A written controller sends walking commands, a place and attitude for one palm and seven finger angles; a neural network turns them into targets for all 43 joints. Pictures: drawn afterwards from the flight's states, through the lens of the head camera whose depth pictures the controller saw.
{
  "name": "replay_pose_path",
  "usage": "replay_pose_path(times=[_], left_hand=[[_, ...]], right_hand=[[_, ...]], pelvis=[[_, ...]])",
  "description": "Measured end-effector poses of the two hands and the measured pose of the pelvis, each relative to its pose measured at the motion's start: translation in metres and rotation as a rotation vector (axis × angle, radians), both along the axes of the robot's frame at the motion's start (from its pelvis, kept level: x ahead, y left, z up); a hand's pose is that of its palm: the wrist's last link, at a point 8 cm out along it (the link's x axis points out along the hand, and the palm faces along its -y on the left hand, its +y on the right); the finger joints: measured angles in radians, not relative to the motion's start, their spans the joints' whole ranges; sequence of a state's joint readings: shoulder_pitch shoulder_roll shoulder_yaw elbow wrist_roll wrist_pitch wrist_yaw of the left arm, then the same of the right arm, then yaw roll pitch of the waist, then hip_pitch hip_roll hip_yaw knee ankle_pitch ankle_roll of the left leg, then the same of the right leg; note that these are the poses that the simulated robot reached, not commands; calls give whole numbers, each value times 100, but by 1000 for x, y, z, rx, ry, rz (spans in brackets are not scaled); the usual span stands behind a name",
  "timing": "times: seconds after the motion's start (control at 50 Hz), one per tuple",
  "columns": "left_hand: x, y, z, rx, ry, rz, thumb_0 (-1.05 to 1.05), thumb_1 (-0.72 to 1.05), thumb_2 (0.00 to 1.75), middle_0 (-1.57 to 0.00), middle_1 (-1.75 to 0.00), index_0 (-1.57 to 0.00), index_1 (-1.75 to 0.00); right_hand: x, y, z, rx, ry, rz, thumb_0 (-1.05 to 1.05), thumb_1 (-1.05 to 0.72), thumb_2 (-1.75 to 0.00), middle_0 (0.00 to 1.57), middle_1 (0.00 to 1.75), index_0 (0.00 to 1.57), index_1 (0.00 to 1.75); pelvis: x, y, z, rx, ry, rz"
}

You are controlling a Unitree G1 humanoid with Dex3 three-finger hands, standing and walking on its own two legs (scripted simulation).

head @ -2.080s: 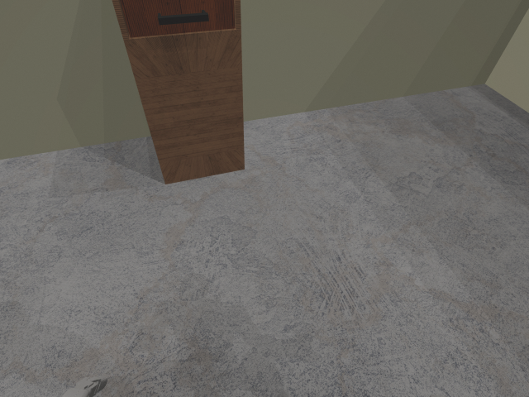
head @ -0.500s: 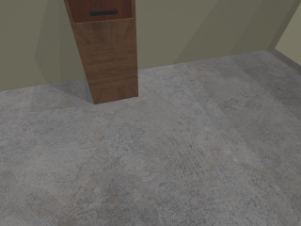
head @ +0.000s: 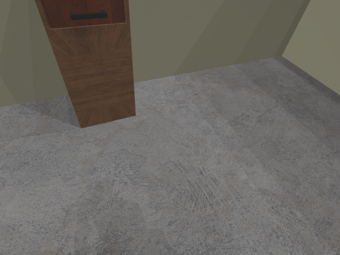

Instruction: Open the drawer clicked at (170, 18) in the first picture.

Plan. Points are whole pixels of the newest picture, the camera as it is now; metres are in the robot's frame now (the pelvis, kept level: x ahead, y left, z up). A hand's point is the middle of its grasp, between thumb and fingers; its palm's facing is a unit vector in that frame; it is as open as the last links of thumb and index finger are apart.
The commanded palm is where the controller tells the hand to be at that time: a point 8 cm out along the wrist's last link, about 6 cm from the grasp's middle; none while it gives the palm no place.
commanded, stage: walk to a spot facing it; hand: left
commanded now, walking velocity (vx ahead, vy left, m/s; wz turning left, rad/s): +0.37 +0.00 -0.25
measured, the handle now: (88, 14) +1.15 +0.48 +0.06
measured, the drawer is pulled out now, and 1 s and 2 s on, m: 0.00 0.00 0.00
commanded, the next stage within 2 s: turn to face it in 0.96 s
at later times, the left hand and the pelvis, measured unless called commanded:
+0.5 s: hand (128, 207) +0.29 +0.13 -0.17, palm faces -0.09 -0.98 -0.20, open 7.2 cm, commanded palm none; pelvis +0.21 -0.04 +0.00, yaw -6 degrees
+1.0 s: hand (122, 162) +0.45 +0.19 -0.17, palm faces -0.11 -0.98 -0.15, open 7.3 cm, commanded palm none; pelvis +0.43 +0.01 +0.02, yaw -12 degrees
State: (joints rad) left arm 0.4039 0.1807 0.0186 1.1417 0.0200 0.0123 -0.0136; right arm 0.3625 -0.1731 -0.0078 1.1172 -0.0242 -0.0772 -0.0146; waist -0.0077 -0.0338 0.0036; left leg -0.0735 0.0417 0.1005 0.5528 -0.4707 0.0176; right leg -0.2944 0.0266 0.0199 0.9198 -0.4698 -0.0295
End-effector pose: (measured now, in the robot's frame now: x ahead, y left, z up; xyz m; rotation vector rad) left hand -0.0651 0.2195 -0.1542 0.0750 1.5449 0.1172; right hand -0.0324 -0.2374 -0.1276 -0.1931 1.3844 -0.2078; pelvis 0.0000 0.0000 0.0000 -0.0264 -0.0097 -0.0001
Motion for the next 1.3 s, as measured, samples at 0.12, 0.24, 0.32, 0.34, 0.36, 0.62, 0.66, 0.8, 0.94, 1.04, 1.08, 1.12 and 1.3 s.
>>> replay_pose_path(times=[0.12,0.24,0.32,0.34,0.36,0.62,0.66,0.8,0.94,1.04,1.08,1.12,1.3], left_hand=[[111,7,4,2,-120,-74,1,91,90,-20,-30,-20,-30],[262,-10,5,15,-330,-175,1,91,90,-19,-30,-20,-30],[331,-26,0,45,-441,-199,0,91,90,-19,-30,-20,-30],[339,-29,1,49,-446,-194,0,91,90,-19,-30,-20,-30],[345,-31,2,50,-442,-189,0,91,90,-19,-29,-20,-30],[352,-32,19,38,-233,-117,0,93,90,-20,-30,-20,-30],[352,-30,16,27,-199,-91,0,92,90,-20,-30,-20,-30],[362,-11,-2,-10,-30,-25,0,91,90,-20,-30,-20,-30],[454,14,11,6,-44,-127,1,91,90,-20,-30,-20,-30],[552,13,18,24,-187,-178,1,91,90,-19,-30,-20,-30],[588,6,22,25,-235,-203,1,91,90,-19,-29,-20,-30],[622,-4,25,29,-273,-240,0,91,90,-19,-29,-20,-30],[725,-74,25,51,-439,-335,0,91,90,-19,-29,-20,-30]], right_hand=[[-46,30,13,39,202,-118,0,-91,-90,20,30,20,30],[-57,46,16,100,396,-218,0,-91,-90,20,30,20,30],[-20,31,-2,118,412,-264,0,-91,-90,20,30,20,30],[-1,25,-7,112,381,-268,0,-91,-90,20,30,20,30],[21,18,-11,106,336,-265,0,-91,-90,20,30,20,30],[323,-38,7,31,-200,-92,1,-96,-90,19,30,20,30],[354,-36,11,27,-210,-60,1,-95,-90,19,30,20,30],[458,-7,9,8,-253,23,0,-93,-90,19,30,20,30],[471,6,21,-25,-279,-131,-3,-96,-90,20,30,20,30],[450,3,20,-24,-153,-192,-2,-96,-90,20,30,20,30],[441,6,16,-7,-102,-225,-2,-95,-90,20,30,20,30],[434,8,11,16,-57,-258,-1,-94,-90,20,30,20,30],[421,8,-28,164,139,-337,0,-91,-90,20,30,20,30]], pelvis=[[40,-1,5,-10,-3,-24],[93,-15,-6,-9,-5,-66],[140,-33,-22,16,-27,-98],[148,-36,-21,13,-36,-98],[156,-38,-19,8,-45,-94],[265,-36,10,-10,-18,-99],[283,-32,10,-15,-11,-97],[355,-6,-3,-13,-5,-105],[407,7,11,-2,-37,-179],[439,2,17,9,-31,-227],[451,-2,17,13,-29,-245],[462,-8,17,16,-28,-257],[508,-53,-6,32,-26,-205]])
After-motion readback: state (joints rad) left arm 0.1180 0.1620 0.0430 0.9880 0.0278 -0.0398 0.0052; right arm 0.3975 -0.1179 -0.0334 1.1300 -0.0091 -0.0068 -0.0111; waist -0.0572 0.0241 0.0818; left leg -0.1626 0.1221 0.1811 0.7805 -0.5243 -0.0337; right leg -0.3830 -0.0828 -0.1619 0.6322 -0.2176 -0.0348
